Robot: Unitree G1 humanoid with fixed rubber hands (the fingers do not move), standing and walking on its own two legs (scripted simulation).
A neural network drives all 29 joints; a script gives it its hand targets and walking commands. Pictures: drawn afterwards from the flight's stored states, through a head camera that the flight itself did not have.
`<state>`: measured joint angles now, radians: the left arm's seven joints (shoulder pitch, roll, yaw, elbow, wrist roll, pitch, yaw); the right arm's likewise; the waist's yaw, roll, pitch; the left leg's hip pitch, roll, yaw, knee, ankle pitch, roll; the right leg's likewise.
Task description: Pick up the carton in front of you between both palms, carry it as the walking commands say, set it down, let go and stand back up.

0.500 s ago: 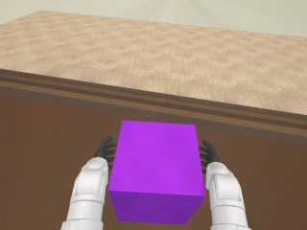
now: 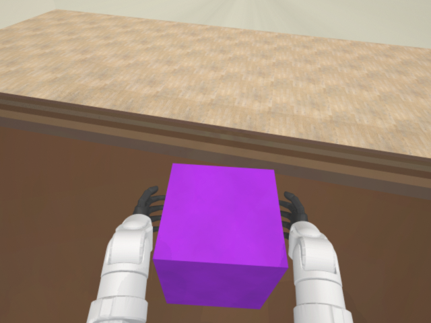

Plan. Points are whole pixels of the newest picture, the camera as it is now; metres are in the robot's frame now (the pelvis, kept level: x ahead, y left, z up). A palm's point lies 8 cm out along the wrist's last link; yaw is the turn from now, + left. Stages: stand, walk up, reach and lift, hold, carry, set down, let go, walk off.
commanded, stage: hold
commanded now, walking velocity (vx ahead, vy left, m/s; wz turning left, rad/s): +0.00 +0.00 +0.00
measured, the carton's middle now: (218, 239) +0.30 +0.00 -0.03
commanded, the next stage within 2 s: carry in 0.70 s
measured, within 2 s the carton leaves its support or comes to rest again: neither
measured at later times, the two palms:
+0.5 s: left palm (142, 224) +0.29 +0.15 +0.04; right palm (298, 230) +0.29 -0.15 +0.04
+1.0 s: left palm (159, 190) +0.34 +0.12 +0.08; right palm (311, 202) +0.33 -0.18 +0.08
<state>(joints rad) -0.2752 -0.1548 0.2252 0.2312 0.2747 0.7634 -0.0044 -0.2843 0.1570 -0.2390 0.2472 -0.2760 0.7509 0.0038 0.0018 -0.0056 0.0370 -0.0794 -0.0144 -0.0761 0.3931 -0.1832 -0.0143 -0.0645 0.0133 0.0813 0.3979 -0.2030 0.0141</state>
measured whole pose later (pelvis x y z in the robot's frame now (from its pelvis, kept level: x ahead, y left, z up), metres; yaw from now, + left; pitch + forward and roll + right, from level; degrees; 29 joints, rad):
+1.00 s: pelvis +0.06 -0.02 -0.01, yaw +0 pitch +3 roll +0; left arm -0.17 -0.14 0.11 -0.13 0.13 0.96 0.06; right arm -0.15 0.13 -0.13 -0.16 -0.15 0.97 -0.06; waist 0.00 0.02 -0.17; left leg -0.32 0.05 -0.01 0.65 -0.41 -0.01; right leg -0.25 0.00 -0.02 0.53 -0.32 0.00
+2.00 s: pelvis +0.64 -0.05 -0.03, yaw -2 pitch +3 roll +1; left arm 0.04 -0.13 0.04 -0.56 0.04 1.22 0.14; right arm 0.03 0.13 -0.03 -0.54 -0.04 1.20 -0.13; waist 0.00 -0.04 -0.12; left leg -0.49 0.04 0.26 0.54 -0.08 0.08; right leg 0.04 -0.10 -0.20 0.53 -0.51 0.02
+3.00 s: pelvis +1.17 -0.11 -0.01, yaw -2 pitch +5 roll +1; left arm -0.41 -0.13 0.25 -0.24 0.01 1.05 0.16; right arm -0.43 0.15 -0.24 -0.21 -0.02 1.03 -0.15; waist -0.05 -0.01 0.09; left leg -0.42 -0.04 0.07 0.53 -0.20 0.06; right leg -0.39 0.02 -0.01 0.71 -0.48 -0.03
